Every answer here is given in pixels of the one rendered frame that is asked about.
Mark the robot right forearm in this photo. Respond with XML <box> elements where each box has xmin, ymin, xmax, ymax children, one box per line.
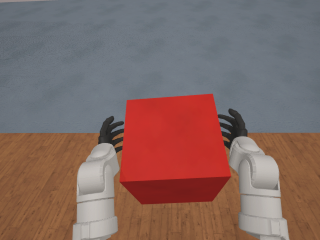
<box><xmin>228</xmin><ymin>136</ymin><xmax>290</xmax><ymax>240</ymax></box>

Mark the robot left forearm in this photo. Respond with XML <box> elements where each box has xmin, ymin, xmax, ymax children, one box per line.
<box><xmin>72</xmin><ymin>143</ymin><xmax>120</xmax><ymax>240</ymax></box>

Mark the robot left hand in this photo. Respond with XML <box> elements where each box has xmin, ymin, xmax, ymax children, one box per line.
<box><xmin>98</xmin><ymin>116</ymin><xmax>124</xmax><ymax>153</ymax></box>

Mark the robot right hand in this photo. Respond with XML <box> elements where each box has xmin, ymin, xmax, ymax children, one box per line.
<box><xmin>217</xmin><ymin>108</ymin><xmax>248</xmax><ymax>150</ymax></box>

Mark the carton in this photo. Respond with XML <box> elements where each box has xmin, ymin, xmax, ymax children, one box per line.
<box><xmin>119</xmin><ymin>93</ymin><xmax>231</xmax><ymax>205</ymax></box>

